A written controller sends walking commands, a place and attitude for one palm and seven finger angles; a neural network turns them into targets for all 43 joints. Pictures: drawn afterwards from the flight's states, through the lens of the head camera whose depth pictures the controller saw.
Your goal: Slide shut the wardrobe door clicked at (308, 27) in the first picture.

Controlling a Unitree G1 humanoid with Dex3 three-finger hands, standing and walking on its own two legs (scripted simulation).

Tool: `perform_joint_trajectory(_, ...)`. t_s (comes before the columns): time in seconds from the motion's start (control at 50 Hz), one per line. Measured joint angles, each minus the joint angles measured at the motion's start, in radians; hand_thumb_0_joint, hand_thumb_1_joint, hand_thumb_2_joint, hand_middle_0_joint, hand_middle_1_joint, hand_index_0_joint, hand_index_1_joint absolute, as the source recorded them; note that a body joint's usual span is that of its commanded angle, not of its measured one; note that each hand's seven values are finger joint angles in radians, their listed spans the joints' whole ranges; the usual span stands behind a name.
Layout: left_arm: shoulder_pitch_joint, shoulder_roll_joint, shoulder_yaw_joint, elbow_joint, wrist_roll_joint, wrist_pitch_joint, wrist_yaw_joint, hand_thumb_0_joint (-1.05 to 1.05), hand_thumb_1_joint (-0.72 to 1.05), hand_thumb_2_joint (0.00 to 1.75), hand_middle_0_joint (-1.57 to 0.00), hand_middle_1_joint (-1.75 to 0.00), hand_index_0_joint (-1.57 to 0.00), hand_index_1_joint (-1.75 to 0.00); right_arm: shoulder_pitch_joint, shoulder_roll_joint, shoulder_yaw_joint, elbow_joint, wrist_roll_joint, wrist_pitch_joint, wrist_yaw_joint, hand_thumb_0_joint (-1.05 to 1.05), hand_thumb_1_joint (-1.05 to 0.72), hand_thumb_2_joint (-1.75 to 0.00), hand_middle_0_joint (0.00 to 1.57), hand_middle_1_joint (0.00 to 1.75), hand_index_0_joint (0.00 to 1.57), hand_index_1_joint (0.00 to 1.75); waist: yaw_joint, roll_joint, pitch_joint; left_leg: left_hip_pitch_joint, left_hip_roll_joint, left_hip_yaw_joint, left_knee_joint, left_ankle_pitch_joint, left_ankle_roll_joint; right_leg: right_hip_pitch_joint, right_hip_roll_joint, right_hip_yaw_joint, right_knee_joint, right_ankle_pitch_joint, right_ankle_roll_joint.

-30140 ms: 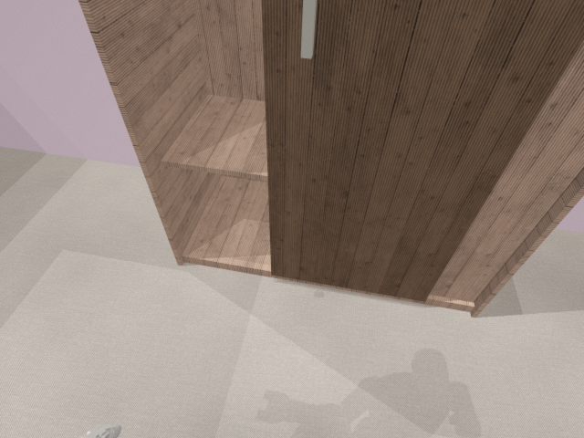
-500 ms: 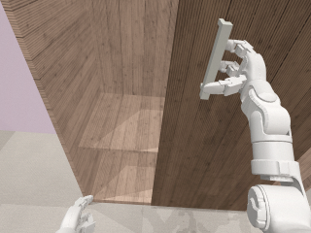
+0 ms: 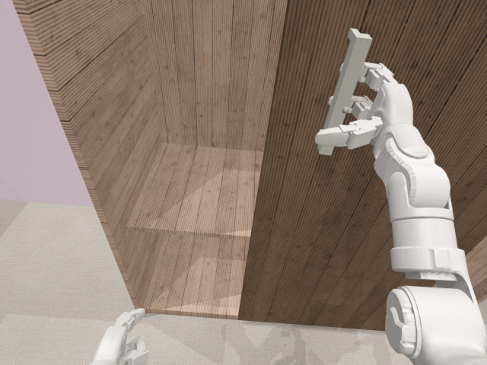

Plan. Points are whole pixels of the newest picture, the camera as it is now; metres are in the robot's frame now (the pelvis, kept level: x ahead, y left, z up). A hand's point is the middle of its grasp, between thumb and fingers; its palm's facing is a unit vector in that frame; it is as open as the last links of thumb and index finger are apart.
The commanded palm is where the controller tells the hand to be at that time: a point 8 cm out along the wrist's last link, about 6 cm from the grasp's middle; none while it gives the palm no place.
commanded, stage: move the hooked fingers beside the handle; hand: right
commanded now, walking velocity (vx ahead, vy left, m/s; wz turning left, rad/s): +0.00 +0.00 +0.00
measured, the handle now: (338, 96) +0.47 -0.11 +0.26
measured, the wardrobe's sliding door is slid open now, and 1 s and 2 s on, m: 0.38 0.38 0.38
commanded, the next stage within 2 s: none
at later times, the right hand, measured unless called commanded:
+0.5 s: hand (345, 112) +0.40 -0.10 +0.27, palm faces -0.02 +1.00 -0.01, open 14.6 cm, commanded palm +0.38 -0.17 +0.26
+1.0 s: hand (376, 120) +0.38 -0.14 +0.27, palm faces +0.01 +1.00 -0.04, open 14.0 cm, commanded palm +0.37 -0.21 +0.26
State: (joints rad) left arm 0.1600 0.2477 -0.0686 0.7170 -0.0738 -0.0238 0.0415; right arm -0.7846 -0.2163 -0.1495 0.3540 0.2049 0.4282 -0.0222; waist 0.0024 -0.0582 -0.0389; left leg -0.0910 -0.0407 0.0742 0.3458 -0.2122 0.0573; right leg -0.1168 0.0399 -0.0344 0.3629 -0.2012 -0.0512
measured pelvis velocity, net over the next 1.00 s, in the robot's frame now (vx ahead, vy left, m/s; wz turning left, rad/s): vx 0.01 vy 0.01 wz -0.02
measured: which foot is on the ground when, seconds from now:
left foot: down 0.00-1.00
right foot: down 0.00-1.00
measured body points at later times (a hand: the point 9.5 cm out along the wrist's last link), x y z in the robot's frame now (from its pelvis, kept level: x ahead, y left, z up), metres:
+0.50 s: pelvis +0.01 +0.01 +0.00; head -0.02 +0.04 +0.45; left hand +0.19 +0.25 -0.09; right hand +0.40 -0.16 +0.27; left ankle -0.01 +0.08 -0.75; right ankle +0.00 -0.09 -0.75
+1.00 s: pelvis +0.01 +0.01 +0.00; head -0.03 +0.04 +0.45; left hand +0.21 +0.24 -0.09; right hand +0.38 -0.20 +0.28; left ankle -0.01 +0.08 -0.75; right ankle +0.00 -0.09 -0.75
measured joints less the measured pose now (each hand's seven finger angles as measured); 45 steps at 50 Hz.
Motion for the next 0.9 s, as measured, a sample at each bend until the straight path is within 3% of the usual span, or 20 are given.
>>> perform_joint_trajectory(0.32,-0.002,0.010,0.000,-0.026,-0.004,0.020,-0.004,0.01,0.91,0.90,-0.20,-0.30,-0.20,-0.30,0.093,-0.029,-0.037,-0.116,0.011,0.029,0.028,-0.01,0.50,-0.30,0.30,1.20,0.24,1.12,0.014,-0.007,-0.010,0.003,-0.011,-0.020,0.000,-0.005,0.006,0.012,-0.011,-0.018,-0.005,-0.010,0.007)
perform_joint_trajectory(0.62,-0.037,0.018,-0.004,-0.050,-0.011,0.048,-0.004,0.01,0.91,0.90,-0.20,-0.30,-0.20,-0.30,0.145,-0.058,-0.063,-0.195,0.032,0.075,0.054,-0.01,0.50,-0.30,0.29,1.18,0.23,1.10,0.011,-0.008,-0.023,-0.003,-0.020,-0.021,0.009,-0.021,0.016,0.007,-0.020,-0.018,0.003,-0.025,0.018)
perform_joint_trajectory(0.76,-0.030,0.027,-0.001,-0.056,-0.019,0.048,0.001,0.01,0.91,0.90,-0.20,-0.30,-0.20,-0.30,0.177,-0.101,-0.092,-0.212,0.020,0.074,0.073,-0.01,0.50,-0.30,0.30,1.20,0.27,1.16,-0.010,-0.003,-0.018,-0.001,-0.021,-0.005,0.015,-0.029,0.020,0.001,-0.020,-0.002,0.016,-0.031,0.022)
perform_joint_trajectory(0.9,-0.039,0.038,-0.002,-0.030,-0.027,0.034,0.012,0.01,0.91,0.90,-0.20,-0.29,-0.20,-0.30,0.144,-0.107,-0.060,-0.178,0.038,0.059,0.117,-0.01,0.50,-0.30,0.30,1.20,0.29,1.19,-0.031,-0.001,-0.009,0.003,-0.012,0.023,0.024,-0.034,0.017,-0.009,-0.011,0.026,0.038,-0.032,0.019)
